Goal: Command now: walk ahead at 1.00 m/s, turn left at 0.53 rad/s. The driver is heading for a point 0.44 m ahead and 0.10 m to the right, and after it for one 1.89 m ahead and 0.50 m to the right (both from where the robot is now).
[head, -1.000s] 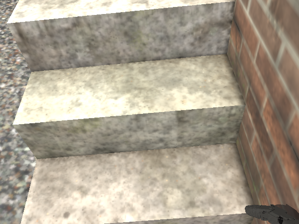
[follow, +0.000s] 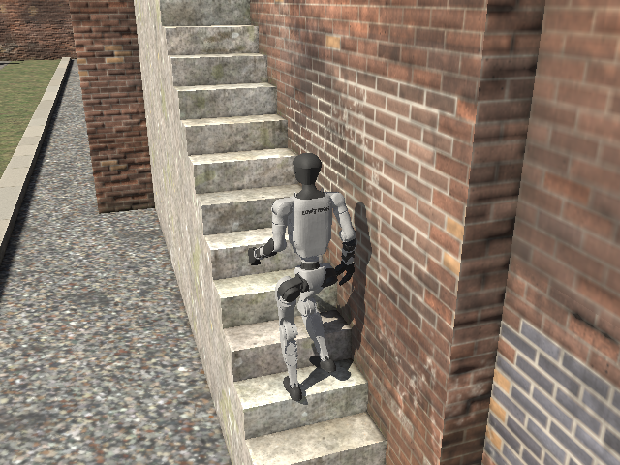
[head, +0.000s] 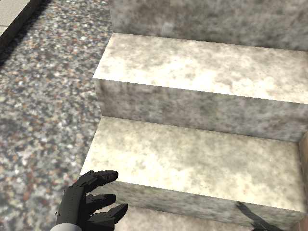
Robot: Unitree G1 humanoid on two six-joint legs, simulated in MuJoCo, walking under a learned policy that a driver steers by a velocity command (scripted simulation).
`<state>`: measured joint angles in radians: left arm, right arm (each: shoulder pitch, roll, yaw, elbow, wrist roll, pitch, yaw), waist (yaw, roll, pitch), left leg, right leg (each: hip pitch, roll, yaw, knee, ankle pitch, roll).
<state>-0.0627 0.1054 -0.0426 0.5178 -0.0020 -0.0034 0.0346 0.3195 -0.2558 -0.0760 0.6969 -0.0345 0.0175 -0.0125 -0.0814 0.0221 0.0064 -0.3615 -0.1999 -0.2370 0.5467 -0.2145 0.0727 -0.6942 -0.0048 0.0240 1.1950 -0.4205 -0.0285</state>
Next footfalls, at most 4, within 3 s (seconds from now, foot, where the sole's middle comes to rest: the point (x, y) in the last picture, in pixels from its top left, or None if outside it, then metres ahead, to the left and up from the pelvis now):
0.06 right None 0.06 -0.14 -0.77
0.56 left None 0.15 0.27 -0.77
0.82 right None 0.14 0.19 -0.68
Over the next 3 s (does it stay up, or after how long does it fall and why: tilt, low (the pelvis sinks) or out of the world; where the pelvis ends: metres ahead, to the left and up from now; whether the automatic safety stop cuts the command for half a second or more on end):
falls after 1.32 s (tilt)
